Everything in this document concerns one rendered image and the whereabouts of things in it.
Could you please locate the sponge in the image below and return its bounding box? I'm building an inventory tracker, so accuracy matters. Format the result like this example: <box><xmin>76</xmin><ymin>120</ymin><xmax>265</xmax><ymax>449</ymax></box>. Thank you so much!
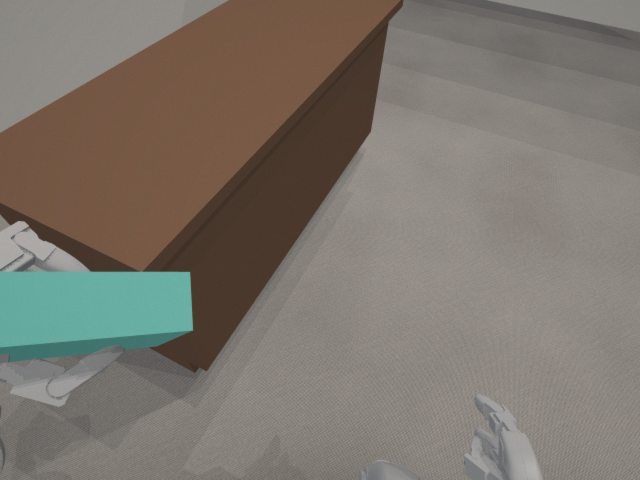
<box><xmin>0</xmin><ymin>272</ymin><xmax>193</xmax><ymax>362</ymax></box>

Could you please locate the table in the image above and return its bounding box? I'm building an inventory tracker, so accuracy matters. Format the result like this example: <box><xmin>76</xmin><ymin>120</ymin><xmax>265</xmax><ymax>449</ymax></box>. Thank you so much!
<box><xmin>0</xmin><ymin>0</ymin><xmax>404</xmax><ymax>373</ymax></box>

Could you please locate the right robot hand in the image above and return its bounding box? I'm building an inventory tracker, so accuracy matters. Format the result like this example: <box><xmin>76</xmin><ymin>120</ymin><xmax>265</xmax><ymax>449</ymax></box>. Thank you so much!
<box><xmin>465</xmin><ymin>394</ymin><xmax>543</xmax><ymax>480</ymax></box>

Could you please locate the left robot hand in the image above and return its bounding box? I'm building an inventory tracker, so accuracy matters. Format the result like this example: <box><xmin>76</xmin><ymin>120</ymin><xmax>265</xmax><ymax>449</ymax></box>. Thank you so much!
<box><xmin>0</xmin><ymin>221</ymin><xmax>125</xmax><ymax>407</ymax></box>

